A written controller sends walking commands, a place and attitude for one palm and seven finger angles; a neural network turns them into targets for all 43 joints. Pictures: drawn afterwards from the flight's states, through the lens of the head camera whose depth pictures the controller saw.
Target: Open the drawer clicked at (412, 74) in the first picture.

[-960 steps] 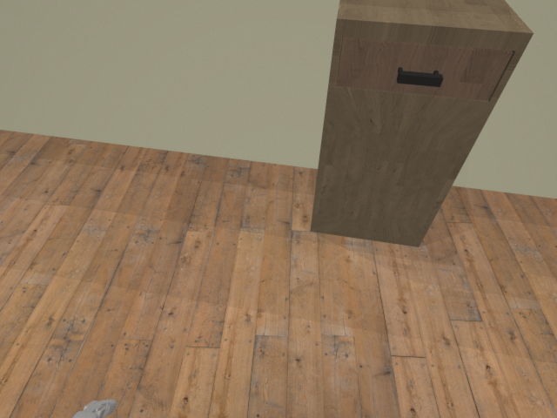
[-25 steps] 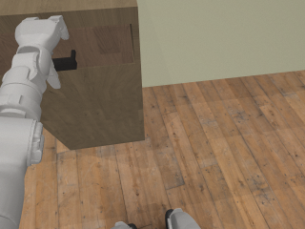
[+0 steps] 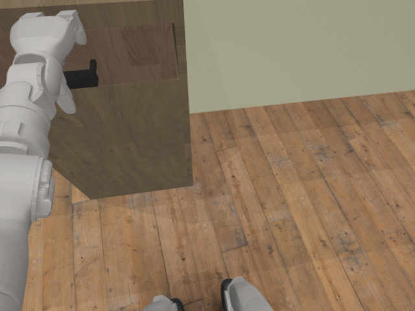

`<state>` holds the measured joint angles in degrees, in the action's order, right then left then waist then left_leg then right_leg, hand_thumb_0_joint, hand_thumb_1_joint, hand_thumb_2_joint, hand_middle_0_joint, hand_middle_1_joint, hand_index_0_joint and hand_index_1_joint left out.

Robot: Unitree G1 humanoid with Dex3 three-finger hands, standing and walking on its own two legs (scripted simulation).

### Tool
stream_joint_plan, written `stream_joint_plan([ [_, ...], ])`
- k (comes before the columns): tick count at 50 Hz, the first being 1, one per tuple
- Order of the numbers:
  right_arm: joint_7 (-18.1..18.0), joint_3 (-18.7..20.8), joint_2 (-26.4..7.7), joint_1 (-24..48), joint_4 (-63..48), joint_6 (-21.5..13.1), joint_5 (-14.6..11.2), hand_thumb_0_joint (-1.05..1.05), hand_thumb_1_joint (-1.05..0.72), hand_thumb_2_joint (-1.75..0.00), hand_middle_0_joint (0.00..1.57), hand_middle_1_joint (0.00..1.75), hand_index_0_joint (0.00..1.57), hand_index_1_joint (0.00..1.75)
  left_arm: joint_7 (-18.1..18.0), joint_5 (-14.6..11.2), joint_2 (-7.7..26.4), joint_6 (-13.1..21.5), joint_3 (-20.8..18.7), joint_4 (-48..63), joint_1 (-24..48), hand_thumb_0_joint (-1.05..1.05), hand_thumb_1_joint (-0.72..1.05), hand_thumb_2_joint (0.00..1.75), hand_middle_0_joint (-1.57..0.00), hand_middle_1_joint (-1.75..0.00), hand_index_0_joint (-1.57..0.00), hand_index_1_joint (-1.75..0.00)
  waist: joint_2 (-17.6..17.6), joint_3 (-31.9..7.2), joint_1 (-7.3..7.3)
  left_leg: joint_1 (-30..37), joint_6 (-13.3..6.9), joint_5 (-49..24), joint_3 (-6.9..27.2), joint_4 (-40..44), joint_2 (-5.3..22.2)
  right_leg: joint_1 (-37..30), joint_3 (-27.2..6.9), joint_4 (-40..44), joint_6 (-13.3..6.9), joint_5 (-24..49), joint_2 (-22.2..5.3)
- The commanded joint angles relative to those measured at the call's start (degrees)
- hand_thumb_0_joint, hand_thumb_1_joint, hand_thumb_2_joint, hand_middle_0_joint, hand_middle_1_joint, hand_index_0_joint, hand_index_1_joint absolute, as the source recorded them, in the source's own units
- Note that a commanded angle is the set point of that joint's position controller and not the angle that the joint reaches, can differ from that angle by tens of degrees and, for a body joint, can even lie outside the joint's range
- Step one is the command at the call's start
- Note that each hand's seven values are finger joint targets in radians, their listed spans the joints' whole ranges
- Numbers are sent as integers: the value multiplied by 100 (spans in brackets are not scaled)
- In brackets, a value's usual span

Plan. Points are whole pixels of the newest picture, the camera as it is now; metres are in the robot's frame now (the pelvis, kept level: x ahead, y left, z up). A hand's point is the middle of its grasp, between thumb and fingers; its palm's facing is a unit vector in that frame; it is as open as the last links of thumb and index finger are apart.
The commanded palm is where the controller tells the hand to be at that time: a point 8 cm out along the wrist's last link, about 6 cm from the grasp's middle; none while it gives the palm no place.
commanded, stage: lower the fingers behind the handle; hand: left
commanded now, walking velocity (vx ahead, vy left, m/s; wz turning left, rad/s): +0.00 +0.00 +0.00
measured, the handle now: (67, 73) +0.61 +0.21 +0.06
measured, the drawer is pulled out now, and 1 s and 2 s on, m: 0.00 0.00 0.00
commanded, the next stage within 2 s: lift the fingers back up to retry in 1.26 s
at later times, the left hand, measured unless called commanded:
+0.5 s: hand (53, 87) +0.55 +0.23 +0.08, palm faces -0.09 +0.02 -1.00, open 13.8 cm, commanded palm +0.55 +0.24 +0.10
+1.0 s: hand (53, 86) +0.56 +0.23 +0.08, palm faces -0.03 +0.00 -1.00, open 13.8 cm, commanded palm +0.55 +0.23 +0.08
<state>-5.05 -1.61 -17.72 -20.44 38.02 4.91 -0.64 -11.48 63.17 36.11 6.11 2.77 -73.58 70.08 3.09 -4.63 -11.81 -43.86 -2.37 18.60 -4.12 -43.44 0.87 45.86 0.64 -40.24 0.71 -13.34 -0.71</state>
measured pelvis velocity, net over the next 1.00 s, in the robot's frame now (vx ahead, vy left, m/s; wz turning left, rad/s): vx -0.01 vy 0.01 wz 0.02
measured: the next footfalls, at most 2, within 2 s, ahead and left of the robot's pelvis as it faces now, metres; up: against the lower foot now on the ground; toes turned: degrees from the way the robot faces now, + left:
none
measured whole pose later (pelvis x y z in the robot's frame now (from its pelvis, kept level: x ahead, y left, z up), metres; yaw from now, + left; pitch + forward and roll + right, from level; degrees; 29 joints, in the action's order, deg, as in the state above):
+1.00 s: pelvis -0.01 +0.01 -0.02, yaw +1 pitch +23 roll -2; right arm -2.1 -1.0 -16.1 -22.5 37.7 4.8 0.1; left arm -11.6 63.5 36.9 1.8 4.8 -75.2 71.9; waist 3.0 -6.4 -12.4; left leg -54.5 -3.0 21.8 -2.1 -53.3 0.8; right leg 54.8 2.4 -47.9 1.0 -16.0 -0.9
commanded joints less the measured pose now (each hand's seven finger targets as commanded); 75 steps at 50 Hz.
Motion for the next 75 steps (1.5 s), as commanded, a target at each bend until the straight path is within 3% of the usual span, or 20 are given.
stream_joint_plan([
  [1,-91,359,-1006,-916,-295,-62,6,0,-90,-90,20,30,20,30,67,27,2121,-581,-266,7,1773,0,-50,30,-30,-120,-30,-120,-558,-1782,17,292,-19,234,204,607,-190,-1447,-65,635,-70,-402,161],
  [7,-138,319,-1035,-845,-373,-62,-33,0,-90,-90,20,30,20,30,132,44,2086,-627,-111,-127,1772,0,-50,30,-30,-120,-30,-120,-646,-1691,-54,87,-29,553,197,564,-186,-1304,-92,617,-62,-689,149],
  [19,-192,300,-1058,-780,-540,-24,-61,0,-90,-90,20,30,20,30,258,16,2056,-573,-58,-11,1604,0,-50,30,-30,-120,-30,-120,-618,-1744,-22,-40,-36,672,229,437,-190,-1072,-32,441,-83,-855,164],
  [22,-183,319,-1062,-980,-514,-75,-29,0,-90,-90,20,30,20,30,367,-106,2000,-353,-158,69,1692,0,-50,30,-30,-120,-30,-120,-588,-1660,-136,-79,-65,725,337,311,-179,-780,6,317,-81,-851,208],
  [25,-183,444,-987,-1252,-438,-209,49,0,-90,-90,20,30,20,30,406,-152,2172,332,-391,1158,2456,0,-50,30,-30,-120,-30,-120,-214,-2422,-244,226,-142,340,487,18,-157,-665,-29,73,-103,-552,229],
  [27,-125,449,-964,-1373,-349,-204,91,0,-90,-90,20,30,20,30,331,-80,1962,244,-345,599,1786,0,-50,30,-30,-120,-30,-120,-62,-2573,-146,420,-102,-99,553,-81,-148,-528,53,-89,-142,-381,259],
  [30,4,521,-938,-1517,-209,-213,105,0,-90,-90,20,30,20,30,259,-104,1135,169,58,512,1785,0,-50,30,-30,-120,-30,-120,-46,-2199,-305,738,-47,-369,689,-146,-47,190,214,-105,-166,-366,330],
  [32,66,534,-988,-1572,-111,-179,125,0,-90,-90,20,30,20,30,81,-89,1341,47,-116,476,1939,0,-50,30,-30,-120,-30,-120,39,-2199,-318,679,-43,-363,718,-195,-43,319,213,-151,-163,-367,331],
  [35,159,555,-957,-1616,-22,-129,150,0,-90,-90,20,30,20,30,-36,-55,1212,-172,-87,441,1976,0,-50,30,-30,-120,-30,-120,63,-2340,-290,704,-44,-641,676,-236,-63,202,227,-147,-190,-218,360],
  [37,205,532,-943,-1596,-9,-80,140,0,-90,-90,20,30,20,30,-55,-34,1128,-339,5,224,1860,0,-50,30,-30,-120,-30,-120,162,-2115,-282,615,-22,-517,663,-192,-70,244,248,-143,-201,-288,365],
  [40,232,514,-953,-1530,-22,-30,99,0,-90,-90,20,30,20,30,-26,-4,1023,-541,102,62,1848,0,-50,30,-30,-120,-30,-120,-81,-1917,-313,495,-39,-365,665,-115,-77,199,268,-83,-207,-346,384],
  [41,236,514,-937,-1526,-22,-39,105,0,-90,-90,20,30,20,30,-21,33,945,-570,209,85,1952,0,-50,30,-30,-120,-30,-120,128,-1855,-358,504,-36,-282,652,-107,-71,274,263,-82,-197,-401,372],
  [42,247,512,-933,-1520,-28,-33,89,0,-90,-90,20,30,20,30,-4,48,923,-615,220,23,1882,0,-50,30,-30,-120,-30,-120,69,-1806,-338,479,-36,-221,651,-98,-82,269,272,-82,-203,-428,375],
  [46,212,475,-949,-1453,-113,-2,82,0,-90,-90,20,30,20,30,119,131,1259,-636,74,4,1807,0,-50,30,-30,-120,-30,-120,-28,-1881,-289,291,-67,-56,591,-115,-113,48,221,-90,-193,-498,364],
  [47,204,461,-926,-1406,-160,-12,66,0,-90,-90,20,30,20,30,165,117,1110,-640,205,-12,1827,0,-50,30,-30,-120,-30,-120,-57,-1782,-329,209,-72,124,561,-94,-122,62,213,-62,-185,-590,367],
  [53,140,452,-914,-1389,-263,-86,47,0,-90,-90,20,30,20,30,341,96,1177,-426,180,141,1739,0,-50,30,-30,-120,-30,-120,-100,-1796,-309,69,-94,355,564,-153,-125,70,188,-110,-173,-737,351],
  [57,88,414,-951,-1399,-317,-110,32,0,-90,-90,20,30,20,30,410,27,1560,-311,-36,135,1687,0,-50,30,-30,-120,-30,-120,-235,-1837,-289,-205,-111,510,531,-222,-143,-66,128,-169,-158,-794,325],
  [61,60,411,-940,-1451,-336,-141,30,0,-90,-90,20,30,20,30,491,-78,1699,-169,-125,254,1657,0,-50,30,-30,-120,-30,-120,-215,-2021,-259,-299,-114,430,501,-296,-148,-235,78,-213,-139,-701,303],
  [68,39,385,-970,-1443,-326,-159,-8,0,-90,-90,20,30,20,30,448,-76,1741,-130,-108,228,1682,0,-50,30,-30,-120,-30,-120,-242,-1904,-287,-417,-108,555,505,-318,-149,-108,67,-207,-126,-798,309],
  [75,56,443,-923,-1546,-252,-150,32,0,-90,-90,20,30,20,30,345,-86,2027,-76,-346,873,2260,0,-50,30,-30,-120,-30,-120,60,-2580,-226,105,-107,81,536,-236,-142,-510,38,-125,-126,-442,312],
])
